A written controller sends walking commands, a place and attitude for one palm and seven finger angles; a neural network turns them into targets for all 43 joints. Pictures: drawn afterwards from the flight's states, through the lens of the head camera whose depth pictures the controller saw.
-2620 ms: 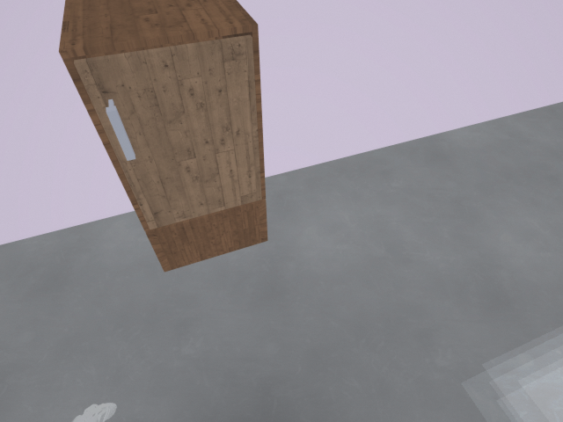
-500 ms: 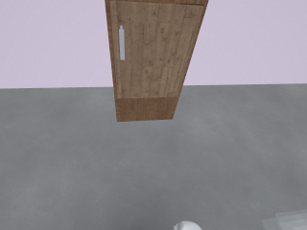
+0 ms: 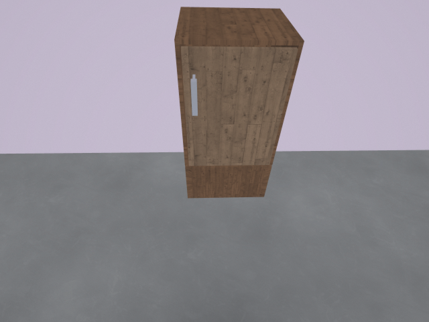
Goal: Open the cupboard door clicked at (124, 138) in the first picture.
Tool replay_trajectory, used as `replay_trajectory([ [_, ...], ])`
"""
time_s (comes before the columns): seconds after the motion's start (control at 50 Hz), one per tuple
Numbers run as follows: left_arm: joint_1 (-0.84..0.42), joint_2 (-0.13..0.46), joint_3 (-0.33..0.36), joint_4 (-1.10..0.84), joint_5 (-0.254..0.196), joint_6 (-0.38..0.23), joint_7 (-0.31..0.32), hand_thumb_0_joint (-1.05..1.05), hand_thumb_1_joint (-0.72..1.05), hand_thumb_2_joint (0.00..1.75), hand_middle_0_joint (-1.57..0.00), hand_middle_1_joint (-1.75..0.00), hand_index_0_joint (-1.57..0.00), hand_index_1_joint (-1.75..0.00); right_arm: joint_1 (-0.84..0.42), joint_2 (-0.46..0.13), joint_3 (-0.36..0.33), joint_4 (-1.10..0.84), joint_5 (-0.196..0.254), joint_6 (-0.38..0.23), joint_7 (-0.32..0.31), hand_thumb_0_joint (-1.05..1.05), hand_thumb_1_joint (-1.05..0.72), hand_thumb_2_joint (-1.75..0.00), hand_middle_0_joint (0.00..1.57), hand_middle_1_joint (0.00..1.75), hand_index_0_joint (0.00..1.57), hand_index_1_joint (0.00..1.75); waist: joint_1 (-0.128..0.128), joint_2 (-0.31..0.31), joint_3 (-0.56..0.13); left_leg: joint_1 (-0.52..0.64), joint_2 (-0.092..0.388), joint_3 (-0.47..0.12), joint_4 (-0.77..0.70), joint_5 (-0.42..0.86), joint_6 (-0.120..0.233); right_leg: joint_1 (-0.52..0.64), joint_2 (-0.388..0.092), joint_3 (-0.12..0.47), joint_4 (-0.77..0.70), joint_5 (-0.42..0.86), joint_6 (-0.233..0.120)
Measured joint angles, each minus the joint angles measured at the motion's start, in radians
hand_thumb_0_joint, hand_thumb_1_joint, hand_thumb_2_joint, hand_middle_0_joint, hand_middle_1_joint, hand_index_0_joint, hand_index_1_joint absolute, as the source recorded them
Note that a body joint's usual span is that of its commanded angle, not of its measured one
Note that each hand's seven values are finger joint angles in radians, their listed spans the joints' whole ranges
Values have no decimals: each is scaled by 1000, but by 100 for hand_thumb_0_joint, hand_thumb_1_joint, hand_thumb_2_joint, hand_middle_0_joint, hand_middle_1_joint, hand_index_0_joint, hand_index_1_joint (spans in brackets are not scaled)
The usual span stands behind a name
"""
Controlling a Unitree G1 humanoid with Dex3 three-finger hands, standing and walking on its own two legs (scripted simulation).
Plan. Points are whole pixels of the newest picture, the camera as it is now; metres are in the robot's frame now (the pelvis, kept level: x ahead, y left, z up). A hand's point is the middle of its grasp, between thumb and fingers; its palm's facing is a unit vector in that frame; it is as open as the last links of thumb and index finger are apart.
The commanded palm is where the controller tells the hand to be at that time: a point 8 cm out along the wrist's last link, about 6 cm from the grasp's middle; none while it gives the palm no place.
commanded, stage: take the last steps up to it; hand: left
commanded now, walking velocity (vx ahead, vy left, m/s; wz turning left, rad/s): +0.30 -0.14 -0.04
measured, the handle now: (194, 95) +0.92 +0.10 -0.05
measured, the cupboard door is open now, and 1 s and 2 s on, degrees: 0 0 0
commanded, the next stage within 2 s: come to a stop and stand still in 0.90 s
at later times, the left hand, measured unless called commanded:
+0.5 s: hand out of the picture -0.03 +0.03 -0.16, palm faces +0.16 -0.98 -0.13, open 7.4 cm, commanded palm none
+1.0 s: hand (176, 231) +0.40 +0.11 -0.18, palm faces +0.08 -0.98 -0.17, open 7.3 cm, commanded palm none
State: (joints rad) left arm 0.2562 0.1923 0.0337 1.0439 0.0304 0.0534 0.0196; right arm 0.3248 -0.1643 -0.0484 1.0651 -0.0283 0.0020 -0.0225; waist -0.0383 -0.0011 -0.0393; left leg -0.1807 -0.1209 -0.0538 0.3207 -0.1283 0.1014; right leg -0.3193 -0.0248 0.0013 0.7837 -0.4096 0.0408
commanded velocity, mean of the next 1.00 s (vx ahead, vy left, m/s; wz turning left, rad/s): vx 0.25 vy -0.07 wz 0.02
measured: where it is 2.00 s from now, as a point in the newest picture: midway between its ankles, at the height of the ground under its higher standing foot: outside the picture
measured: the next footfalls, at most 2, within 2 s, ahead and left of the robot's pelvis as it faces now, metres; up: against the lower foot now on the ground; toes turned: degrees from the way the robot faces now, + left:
right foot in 0.14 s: +0.02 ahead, -0.13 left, +0.00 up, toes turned -2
left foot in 0.66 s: +0.29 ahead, +0.02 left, +0.00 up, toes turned +11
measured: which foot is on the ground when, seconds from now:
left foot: down 0.00-0.14, up 0.16-0.64, down 0.66-1.00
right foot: up 0.00-0.12, down 0.14-0.68, up 0.70-1.00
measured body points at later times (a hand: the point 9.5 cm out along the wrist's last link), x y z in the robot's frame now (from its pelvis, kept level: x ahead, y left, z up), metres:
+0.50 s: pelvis +0.11 -0.08 -0.01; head +0.14 -0.09 +0.44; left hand -0.04 +0.08 -0.15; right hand +0.15 -0.30 -0.18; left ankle +0.17 +0.06 -0.68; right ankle -0.02 -0.13 -0.75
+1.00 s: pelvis +0.34 -0.07 -0.01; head +0.34 -0.06 +0.44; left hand +0.40 +0.17 -0.16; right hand +0.35 -0.31 -0.15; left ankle +0.25 +0.01 -0.75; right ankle +0.46 -0.23 -0.69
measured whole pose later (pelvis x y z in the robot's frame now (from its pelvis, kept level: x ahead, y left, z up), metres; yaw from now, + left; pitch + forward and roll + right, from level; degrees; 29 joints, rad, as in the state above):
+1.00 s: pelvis +0.34 -0.07 -0.01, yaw +1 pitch -2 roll +0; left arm 0.21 0.19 0.07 1.00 0.03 -0.01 0.00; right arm 0.32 -0.15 -0.05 1.09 -0.02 -0.08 -0.02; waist 0.01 -0.05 0.02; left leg -0.01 0.00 0.17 0.38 -0.35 0.04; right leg -0.58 -0.14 -0.05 0.86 -0.14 0.03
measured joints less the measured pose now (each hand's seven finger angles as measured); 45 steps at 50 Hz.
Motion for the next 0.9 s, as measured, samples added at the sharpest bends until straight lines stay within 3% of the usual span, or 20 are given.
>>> replay_trajectory([
  [0.12, 74, -31, -4, 18, -2, -34, -12, 0, 91, 90, -19, -30, -20, -30, 29, -5, -4, 30, -2, 0, 5, 1, -90, -90, 20, 30, 20, 30, 14, 6, -20, -17, 22, 9, 68, -59, -43, 137, 18, -29, -267, 36, -34],
  [0.2, 129, -55, -4, 39, -1, -60, -3, 0, 91, 90, -19, -30, -20, -30, 42, -6, -8, 49, -1, 10, 13, 1, -90, -90, 20, 30, 20, 30, 33, 18, -17, -151, 70, 42, 391, -256, -70, 185, 54, -51, -341, 102, -103],
  [0.28, 202, -79, -11, 73, -10, -86, 2, 0, 91, 90, -19, -30, -20, -30, 23, -12, -19, 49, -6, 11, 29, 1, -91, -90, 20, 30, 20, 30, 41, 6, 0, -297, 128, 74, 661, -168, -91, 262, 72, -61, -444, 127, -123],
  [0.36, 250, -120, -26, 109, -10, -102, 5, 0, 91, 90, -19, -30, -20, -30, -6, -25, -33, 41, -5, 5, 26, 1, -91, -90, 20, 30, 19, 30, 35, 27, 34, -395, 177, 71, 768, -76, -107, 321, 95, -87, -498, 119, -130],
  [0.52, 314, -175, -36, 152, 4, -124, 20, 0, 91, 90, -20, -30, -20, -30, -115, 1, -23, 36, -2, 10, 24, 1, -91, -90, 20, 30, 19, 30, 74, 26, 69, -419, 201, 130, 662, -103, -107, 394, 105, -86, -506, 33, -134],
  [0.6, 323, -176, -35, 165, 4, -127, 25, 0, 91, 90, -20, -30, -20, -30, -196, 30, -6, 16, 2, -11, 25, 1, -91, -90, 20, 30, 19, 30, 93, 12, 93, -356, 165, 187, 474, -135, -81, 432, 95, -79, -486, -28, -123],
  [0.64, 323, -171, -33, 178, -1, -126, 22, 0, 91, 90, -20, -30, -20, -30, -223, 43, 2, 2, 3, -34, 20, 1, -91, -90, 20, 30, 19, 30, 87, 11, 102, -284, 130, 219, 359, -117, -55, 432, 88, -87, -402, -65, -114],
  [0.66, 325, -167, -30, 184, -6, -124, 20, 0, 91, 90, -20, -30, -20, -30, -228, 51, 5, -3, 2, -47, 16, 1, -91, -90, 20, 30, 19, 30, 77, 9, 102, -242, 118, 229, 315, -84, -33, 407, 82, -93, -301, -79, -105],
  [0.7, 308, -153, -26, 183, -21, -111, 15, 0, 91, 90, -20, -30, -20, -30, -226, 67, 10, -19, -1, -69, 11, 1, -91, -90, 20, 30, 19, 30, 67, -5, 98, -207, 110, 244, 339, -138, -1, 257, 57, -73, 76, -34, -86],
  [0.74, 273, -134, -18, 170, -23, -94, 14, 1, 91, 90, -20, -30, -20, -30, -202, 74, 9, -22, 10, -83, 5, 0, -91, -90, 20, 30, 20, 30, 64, -9, 85, -142, 111, 256, 319, -189, 5, 104, 43, -41, 395, -23, -79],
  [0.76, 249, -123, -11, 159, -18, -87, 11, 1, 91, 90, -20, -30, -20, -30, -190, 74, -8, -31, 25, -97, -8, -1, -92, -90, 20, 30, 20, 30, 59, -13, 79, -104, 111, 260, 288, -194, -3, 37, 29, -33, 479, 2, -73],
  [0.82, 164, -78, 11, 101, -3, -77, 3, 1, 91, 90, -20, -30, -20, -30, -154, 43, -19, -37, 21, -119, -22, -5, -96, -90, 21, 30, 20, 30, 48, -26, 60, -7, 108, 252, 194, -182, -20, -122, -29, -23, 510, 69, -52],
  [0.9, 53, -31, 29, 9, 6, -75, -8, 1, 91, 90, -19, -30, -19, -30, -84, 13, -6, -4, 15, -106, -12, -5, -96, -90, 20, 30, 20, 30, 61, -51, 39, 86, 108, 234, 108, -185, -33, -248, -95, -16, 364, 165, -22],
])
